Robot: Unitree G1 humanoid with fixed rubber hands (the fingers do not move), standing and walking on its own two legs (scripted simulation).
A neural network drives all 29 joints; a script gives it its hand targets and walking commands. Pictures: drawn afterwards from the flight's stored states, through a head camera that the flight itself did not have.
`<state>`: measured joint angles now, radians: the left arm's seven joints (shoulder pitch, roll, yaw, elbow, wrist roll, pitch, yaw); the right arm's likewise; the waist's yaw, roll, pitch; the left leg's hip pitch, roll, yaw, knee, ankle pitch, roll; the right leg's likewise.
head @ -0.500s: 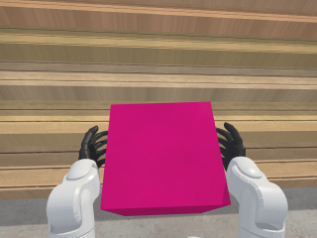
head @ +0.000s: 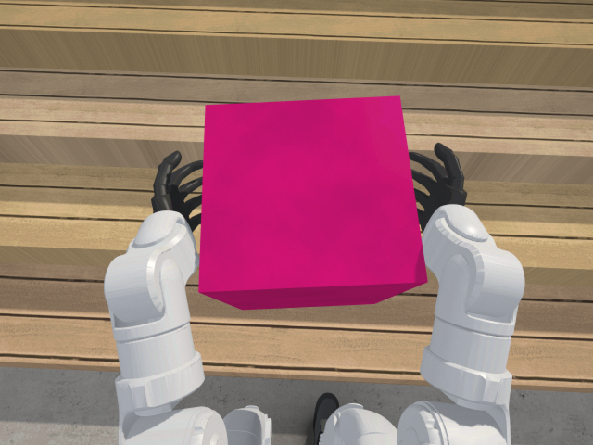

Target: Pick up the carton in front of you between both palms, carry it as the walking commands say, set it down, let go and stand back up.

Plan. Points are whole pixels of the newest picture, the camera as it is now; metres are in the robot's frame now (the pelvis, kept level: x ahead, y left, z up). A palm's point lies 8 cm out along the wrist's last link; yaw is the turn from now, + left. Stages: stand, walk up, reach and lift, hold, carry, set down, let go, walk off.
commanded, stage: carry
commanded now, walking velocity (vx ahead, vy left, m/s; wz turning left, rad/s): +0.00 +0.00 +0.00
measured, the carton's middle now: (305, 223) +0.38 +0.01 +0.04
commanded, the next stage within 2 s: none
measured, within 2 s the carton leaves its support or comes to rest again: neither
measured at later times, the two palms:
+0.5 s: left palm (137, 164) +0.41 +0.21 +0.12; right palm (402, 156) +0.41 -0.10 +0.13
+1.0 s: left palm (141, 184) +0.38 +0.20 +0.11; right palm (409, 179) +0.39 -0.11 +0.12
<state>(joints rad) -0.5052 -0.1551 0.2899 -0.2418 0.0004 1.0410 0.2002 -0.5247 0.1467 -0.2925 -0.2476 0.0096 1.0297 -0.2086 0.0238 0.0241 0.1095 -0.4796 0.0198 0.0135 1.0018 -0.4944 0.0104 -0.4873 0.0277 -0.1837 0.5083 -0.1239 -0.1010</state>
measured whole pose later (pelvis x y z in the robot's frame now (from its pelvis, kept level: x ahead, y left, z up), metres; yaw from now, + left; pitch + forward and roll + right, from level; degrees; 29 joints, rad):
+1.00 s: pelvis +0.07 +0.04 +0.01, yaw +1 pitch +1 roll +0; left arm -0.39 -0.15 0.28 -0.07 0.06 1.03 0.18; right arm -0.40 0.17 -0.25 -0.06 -0.06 1.01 -0.18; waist 0.00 -0.01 -0.06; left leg -0.19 -0.04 0.10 0.49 -0.32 0.07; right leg -0.28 -0.05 -0.13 0.52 -0.25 -0.01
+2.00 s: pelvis +0.03 +0.03 +0.01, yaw +0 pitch +1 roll +0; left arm -0.39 -0.15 0.29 -0.01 0.08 1.02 0.19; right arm -0.42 0.16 -0.26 0.00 -0.07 1.01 -0.18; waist -0.01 -0.02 -0.09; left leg -0.28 -0.02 0.11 0.53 -0.27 0.07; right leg -0.35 -0.05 -0.13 0.51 -0.17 -0.02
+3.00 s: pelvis +0.25 +0.09 +0.01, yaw +0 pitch +6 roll -4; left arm -0.47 -0.17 0.30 -0.20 0.04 1.06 0.24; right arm -0.40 0.17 -0.24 -0.26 0.02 1.04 -0.22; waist -0.13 -0.02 0.01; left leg -0.05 -0.06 0.02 0.37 -0.41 0.13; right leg -1.04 0.06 -0.10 1.95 -0.60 -0.10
